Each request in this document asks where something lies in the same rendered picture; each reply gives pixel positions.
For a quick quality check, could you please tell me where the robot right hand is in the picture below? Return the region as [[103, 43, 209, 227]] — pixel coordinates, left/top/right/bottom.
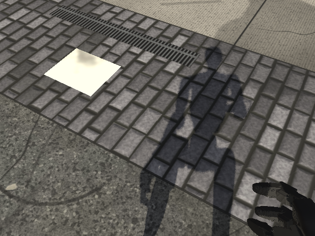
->
[[247, 181, 315, 236]]

